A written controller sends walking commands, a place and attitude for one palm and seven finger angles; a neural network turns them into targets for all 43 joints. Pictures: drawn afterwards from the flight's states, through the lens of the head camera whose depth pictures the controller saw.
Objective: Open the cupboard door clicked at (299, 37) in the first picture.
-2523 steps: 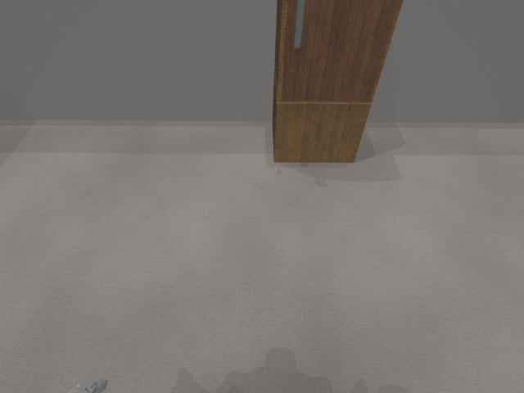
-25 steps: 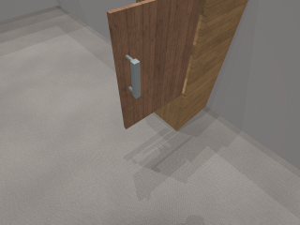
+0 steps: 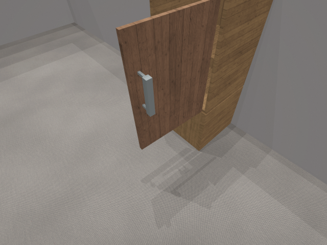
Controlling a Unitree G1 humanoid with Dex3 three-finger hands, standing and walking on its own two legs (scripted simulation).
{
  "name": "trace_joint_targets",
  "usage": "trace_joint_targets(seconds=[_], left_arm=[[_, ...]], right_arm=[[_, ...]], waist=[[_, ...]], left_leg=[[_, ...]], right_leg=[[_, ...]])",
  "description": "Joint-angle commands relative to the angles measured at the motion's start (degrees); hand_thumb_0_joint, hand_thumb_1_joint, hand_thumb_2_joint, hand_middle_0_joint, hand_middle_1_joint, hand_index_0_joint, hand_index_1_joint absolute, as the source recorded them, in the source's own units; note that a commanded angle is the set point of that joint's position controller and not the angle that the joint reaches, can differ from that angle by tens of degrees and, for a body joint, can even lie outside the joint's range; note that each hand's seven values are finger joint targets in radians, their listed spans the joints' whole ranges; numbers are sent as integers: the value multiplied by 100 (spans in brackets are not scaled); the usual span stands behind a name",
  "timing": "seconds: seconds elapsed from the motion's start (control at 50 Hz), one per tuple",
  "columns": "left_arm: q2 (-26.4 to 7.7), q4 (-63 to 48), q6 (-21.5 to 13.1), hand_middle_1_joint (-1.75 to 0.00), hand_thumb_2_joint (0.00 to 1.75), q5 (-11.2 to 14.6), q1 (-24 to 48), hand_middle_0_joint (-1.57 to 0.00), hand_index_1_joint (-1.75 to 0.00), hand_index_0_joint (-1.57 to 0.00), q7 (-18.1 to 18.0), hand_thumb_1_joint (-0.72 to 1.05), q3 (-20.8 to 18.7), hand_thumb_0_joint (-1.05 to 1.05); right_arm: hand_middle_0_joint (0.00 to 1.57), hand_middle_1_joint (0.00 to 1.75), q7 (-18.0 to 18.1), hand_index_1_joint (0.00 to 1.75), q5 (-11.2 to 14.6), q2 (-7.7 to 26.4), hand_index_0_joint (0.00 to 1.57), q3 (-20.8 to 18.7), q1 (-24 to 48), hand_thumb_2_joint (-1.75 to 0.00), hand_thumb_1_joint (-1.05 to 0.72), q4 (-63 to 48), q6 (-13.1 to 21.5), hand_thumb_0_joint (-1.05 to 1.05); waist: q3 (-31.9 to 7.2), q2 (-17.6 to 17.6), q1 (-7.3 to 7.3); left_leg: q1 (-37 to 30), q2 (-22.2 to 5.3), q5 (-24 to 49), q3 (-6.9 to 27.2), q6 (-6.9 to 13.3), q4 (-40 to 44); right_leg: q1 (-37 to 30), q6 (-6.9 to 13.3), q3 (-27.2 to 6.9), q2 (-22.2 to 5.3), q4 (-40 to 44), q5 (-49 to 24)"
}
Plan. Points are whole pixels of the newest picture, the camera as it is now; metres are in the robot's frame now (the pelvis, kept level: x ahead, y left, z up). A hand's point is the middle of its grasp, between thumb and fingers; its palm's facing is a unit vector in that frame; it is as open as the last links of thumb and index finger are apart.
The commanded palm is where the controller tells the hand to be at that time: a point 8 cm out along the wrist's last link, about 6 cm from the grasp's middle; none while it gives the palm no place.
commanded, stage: let the arm hang, fingers relaxed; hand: left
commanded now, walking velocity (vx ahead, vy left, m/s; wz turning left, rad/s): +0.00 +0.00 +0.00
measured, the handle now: (145, 94) +0.61 +0.10 +0.01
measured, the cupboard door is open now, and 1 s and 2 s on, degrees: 86 86 86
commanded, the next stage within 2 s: look to check the result in 0.28 s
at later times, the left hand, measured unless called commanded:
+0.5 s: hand out of the picture +0.01 +0.17 -0.17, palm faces +0.02 -0.98 -0.21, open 7.3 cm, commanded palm none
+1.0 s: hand out of the picture +0.06 +0.19 -0.16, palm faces +0.01 -0.97 -0.26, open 7.3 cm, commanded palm none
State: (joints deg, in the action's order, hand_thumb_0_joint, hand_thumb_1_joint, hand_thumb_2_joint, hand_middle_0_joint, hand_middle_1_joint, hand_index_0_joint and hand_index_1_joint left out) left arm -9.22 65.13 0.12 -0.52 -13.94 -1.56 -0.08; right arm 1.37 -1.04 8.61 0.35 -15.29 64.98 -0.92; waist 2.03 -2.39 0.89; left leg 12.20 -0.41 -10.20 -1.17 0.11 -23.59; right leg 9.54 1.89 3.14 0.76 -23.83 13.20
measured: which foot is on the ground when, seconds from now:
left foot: down 0.00-1.00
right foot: down 0.00-1.00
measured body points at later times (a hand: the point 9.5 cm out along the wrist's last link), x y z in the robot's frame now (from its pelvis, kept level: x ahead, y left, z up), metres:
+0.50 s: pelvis +0.01 +0.00 +0.00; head +0.03 -0.02 +0.45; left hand +0.01 +0.22 -0.15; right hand +0.01 -0.23 -0.17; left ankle +0.03 +0.12 -0.74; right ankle +0.00 -0.10 -0.74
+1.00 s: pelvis +0.03 -0.01 +0.00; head +0.05 -0.03 +0.45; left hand +0.06 +0.24 -0.14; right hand +0.06 -0.26 -0.16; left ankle +0.03 +0.12 -0.74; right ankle +0.00 -0.10 -0.74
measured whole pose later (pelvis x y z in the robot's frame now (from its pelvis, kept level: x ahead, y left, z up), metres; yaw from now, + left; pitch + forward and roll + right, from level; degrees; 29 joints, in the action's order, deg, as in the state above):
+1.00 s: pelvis +0.03 -0.01 +0.00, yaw +0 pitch -1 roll +0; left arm -11.7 65.1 -0.9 -0.5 -11.2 -1.0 -0.7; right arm 1.7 -0.9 12.8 -0.2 -11.1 65.1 -0.3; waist 2.8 -1.4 0.6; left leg 8.6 -1.1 -10.8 -0.6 -1.1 -20.2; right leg 5.7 2.9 3.6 1.6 -20.2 13.8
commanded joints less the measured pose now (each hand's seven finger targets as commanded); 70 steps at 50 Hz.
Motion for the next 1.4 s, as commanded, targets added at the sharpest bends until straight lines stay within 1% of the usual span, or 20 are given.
trace_joint_targets(seconds=[0.0, 0.04, 0.1, 0.28, 0.36, 0.4, 0.42, 0.48, 0.6, 0.62, 0.68, 0.82, 0.9, 0.92, 0.98, 1.1, 1.12, 1.26, 1.32, 1.38], left_arm=[[-630, -132, -73, -30, 90, 16, -346, -20, -30, -20, -61, 90, -144, 0], [-618, -137, -81, -30, 90, 12, -348, -20, -30, -20, -63, 90, -160, 0], [-621, -146, -79, -30, 90, 16, -305, -20, -30, -20, -59, 90, -166, 0], [-668, -146, -111, -30, 90, 21, -270, -20, -30, -20, -47, 90, -181, 0], [-626, -101, -97, -30, 90, 23, -304, -20, -30, -20, -43, 90, -167, 0], [-665, -96, -101, -30, 90, 20, -298, -20, -30, -20, -40, 90, -169, 0], [-684, -98, -113, -30, 90, 16, -330, -20, -30, -20, -43, 90, -178, 0], [-672, -81, -116, -30, 90, 21, -310, -20, -30, -20, -42, 90, -164, 0], [-771, -88, -140, -30, 90, 16, -266, -20, -30, -20, -37, 90, -187, 0], [-811, -95, -150, -30, 90, 12, -277, -20, -30, -20, -39, 90, -196, 0], [-837, -98, -158, -30, 90, 18, -219, -20, -30, -20, -35, 90, -191, 0], [-1019, -139, -179, -30, 90, 11, -68, -20, -30, -20, -24, 90, -227, 0], [-1127, -170, -199, -30, 90, 15, 35, -20, -30, -20, -17, 90, -238, 0], [-1168, -188, -207, -30, 90, 11, 50, -20, -30, -20, -20, 90, -254, 0], [-1238, -211, -208, -30, 90, 20, 136, -20, -30, -20, -17, 90, -255, 0], [-1326, -236, -201, -30, 90, 23, 269, -20, -30, -20, -4, 90, -260, 0], [-1361, -240, -210, -30, 90, 14, 272, -20, -30, -20, -5, 90, -280, 0], [-1462, -261, -216, -30, 90, 25, 411, -20, -30, -20, 0, 90, -268, 0], [-1474, -254, -215, -30, 90, 21, 406, -20, -30, -20, 3, 90, -262, 0], [-1495, -252, -215, -30, 90, 27, 437, -20, -30, -20, 4, 90, -254, 0]], right_arm=[[20, 30, 59, 30, -21, 498, 20, -101, -388, -90, -90, -87, 84, 0], [20, 30, 63, 30, -20, 483, 20, -104, -366, -90, -90, -77, 97, 0], [20, 30, 70, 30, -22, 484, 20, -108, -341, -90, -90, -64, 96, 0], [20, 30, 89, 30, -9, 567, 20, -118, -324, -90, -90, -82, 127, 0], [20, 30, 98, 30, -12, 577, 20, -110, -265, -90, -90, -80, 113, 0], [20, 30, 97, 30, -8, 598, 20, -110, -259, -90, -90, -76, 116, 0], [20, 30, 100, 30, 3, 635, 20, -119, -241, -90, -90, -96, 115, 0], [20, 30, 100, 30, -6, 646, 20, -123, -223, -90, -90, -81, 114, 0], [20, 30, 101, 30, -2, 750, 20, -135, -133, -90, -90, -94, 132, 0], [20, 30, 101, 30, 8, 776, 20, -147, -104, -90, -90, -121, 130, 0], [20, 30, 101, 30, -3, 830, 20, -154, -39, -90, -90, -115, 134, 0], [20, 30, 92, 30, 4, 1006, 20, -178, 134, -90, -90, -163, 132, 0], [20, 30, 86, 30, -5, 1085, 20, -190, 202, -90, -90, -167, 149, 0], [20, 30, 88, 30, 3, 1134, 20, -198, 228, -90, -90, -197, 148, 0], [20, 30, 84, 30, -2, 1173, 20, -196, 276, -90, -90, -198, 148, 0], [20, 30, 74, 30, -9, 1285, 20, -192, 392, -90, -90, -220, 147, 0], [20, 30, 78, 30, -4, 1331, 20, -196, 425, -90, -90, -241, 148, 0], [20, 30, 67, 30, -7, 1430, 20, -198, 466, -90, -90, -244, 151, 0], [20, 30, 68, 30, 2, 1478, 20, -191, 509, -90, -90, -261, 146, 0], [20, 30, 65, 30, -2, 1474, 20, -189, 515, -90, -90, -241, 149, 0]], waist=[[255, 251, -54], [232, 264, -66], [279, 91, -67], [55, 180, -51], [186, 102, -48], [154, 144, -48], [129, 271, -58], [99, 226, -35], [61, 168, -44], [61, 272, -60], [26, 185, -41], [49, 268, -59], [-101, 238, -48], [-145, 326, -59], [-144, 250, -50], [-103, 178, -63], [-91, 298, -67], [-215, 257, -50], [-179, 311, -61], [-199, 239, -46]], left_leg=[[5, -498, 277, 454, 138, 419], [-26, -497, 397, 457, 137, 404], [-11, -502, 357, 469, 131, 455], [-217, -530, 629, 465, 133, 442], [-232, -522, 501, 471, 132, 464], [-255, -531, 550, 471, 137, 475], [-300, -537, 570, 459, 148, 447], [-340, -532, 586, 453, 137, 444], [-386, -545, 693, 453, 139, 457], [-403, -548, 698, 443, 148, 435], [-446, -550, 725, 453, 138, 449], [-481, -559, 746, 446, 136, 471], [-528, -570, 911, 435, 120, 466], [-562, -577, 937, 428, 124, 445], [-550, -582, 963, 434, 110, 469], [-571, -593, 955, 457, 98, 528], [-606, -598, 1001, 458, 104, 516], [-673, -624, 1098, 454, 91, 545], [-712, -625, 1036, 467, 94, 563], [-719, -634, 1079, 457, 89, 575]], right_leg=[[250, 93, -608, -648, 613, -86], [198, 90, -572, -667, 594, -221], [179, 92, -583, -659, 602, -224], [-10, 100, -573, -676, 597, -556], [104, 97, -586, -661, 651, -384], [52, 97, -572, -667, 649, -444], [55, 101, -561, -660, 675, -460], [41, 98, -574, -677, 672, -522], [-35, 108, -577, -696, 689, -704], [-37, 111, -560, -684, 703, -736], [-57, 119, -607, -702, 704, -838], [-102, 122, -605, -721, 773, -946], [-261, 122, -617, -754, 737, -1301], [-281, 118, -594, -747, 737, -1370], [-347, 113, -615, -770, 745, -1485], [-361, 116, -628, -775, 801, -1403], [-332, 109, -620, -760, 813, -1464], [-471, 102, -622, -791, 818, -1637], [-394, 97, -635, -766, 873, -1472], [-443, 97, -654, -784, 861, -1581]])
